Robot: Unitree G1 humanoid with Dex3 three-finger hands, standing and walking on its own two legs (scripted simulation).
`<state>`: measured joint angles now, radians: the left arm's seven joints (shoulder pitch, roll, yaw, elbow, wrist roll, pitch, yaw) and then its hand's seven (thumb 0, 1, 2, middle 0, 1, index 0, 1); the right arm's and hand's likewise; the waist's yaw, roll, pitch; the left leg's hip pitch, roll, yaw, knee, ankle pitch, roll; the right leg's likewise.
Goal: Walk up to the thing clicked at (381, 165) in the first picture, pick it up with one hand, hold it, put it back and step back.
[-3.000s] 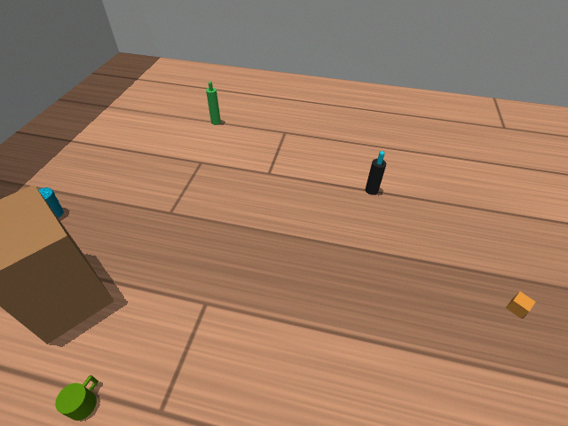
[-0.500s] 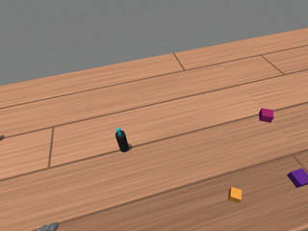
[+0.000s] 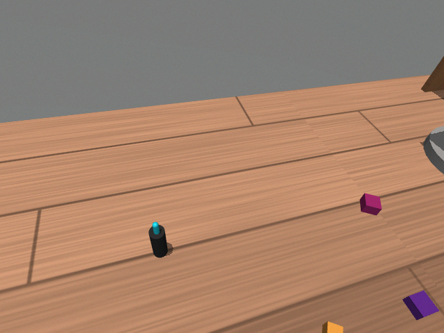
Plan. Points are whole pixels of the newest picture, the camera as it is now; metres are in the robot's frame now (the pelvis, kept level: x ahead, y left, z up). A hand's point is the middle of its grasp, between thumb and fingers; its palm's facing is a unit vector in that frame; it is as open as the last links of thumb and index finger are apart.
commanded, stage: walk up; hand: left
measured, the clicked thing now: (158, 238) +0.63 +0.23 -0.64
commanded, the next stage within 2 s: none
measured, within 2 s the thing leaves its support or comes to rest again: neither
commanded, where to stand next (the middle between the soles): +0.30 +0.00 m, yaw +2 degrees
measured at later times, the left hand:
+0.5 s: hand (99, 301) +0.22 +0.24 -0.11, palm faces +0.00 -0.91 -0.41, open 7.4 cm
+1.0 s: hand (91, 286) +0.27 +0.28 -0.16, palm faces -0.04 -0.93 -0.36, open 7.4 cm
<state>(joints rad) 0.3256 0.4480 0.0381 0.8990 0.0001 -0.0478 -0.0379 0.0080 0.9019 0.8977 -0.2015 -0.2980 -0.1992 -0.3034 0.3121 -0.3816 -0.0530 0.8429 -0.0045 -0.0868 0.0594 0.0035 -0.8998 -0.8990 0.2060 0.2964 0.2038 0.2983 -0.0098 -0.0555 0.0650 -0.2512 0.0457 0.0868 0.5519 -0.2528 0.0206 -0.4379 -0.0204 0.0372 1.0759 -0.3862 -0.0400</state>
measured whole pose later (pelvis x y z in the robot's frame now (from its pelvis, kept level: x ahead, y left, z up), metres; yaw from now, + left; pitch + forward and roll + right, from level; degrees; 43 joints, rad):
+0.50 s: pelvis +0.16 -0.03 +0.00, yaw +0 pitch -4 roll +1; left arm 0.29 0.36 0.03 0.85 0.00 -0.09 -0.03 0.00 0.90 0.90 -0.21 -0.30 -0.20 -0.30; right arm 0.31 -0.43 -0.05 0.86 0.00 -0.02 0.06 0.01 -0.90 -0.90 0.20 0.30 0.20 0.30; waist 0.02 0.07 0.09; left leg -0.46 0.04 -0.04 1.03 -0.34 0.03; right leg -0.23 -0.03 -0.05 0.51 -0.21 -0.02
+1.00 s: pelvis +0.22 +0.01 -0.01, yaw +0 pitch -2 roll +0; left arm 0.27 0.41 0.03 0.96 0.01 -0.01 -0.02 0.00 0.90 0.90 -0.20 -0.30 -0.20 -0.30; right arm 0.23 -0.39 -0.04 0.90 -0.02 -0.03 0.03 0.00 -0.90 -0.90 0.21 0.30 0.21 0.30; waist -0.01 -0.03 0.07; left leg -0.34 0.04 0.04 0.60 -0.23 0.02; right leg -0.34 -0.04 -0.01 0.74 -0.43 -0.02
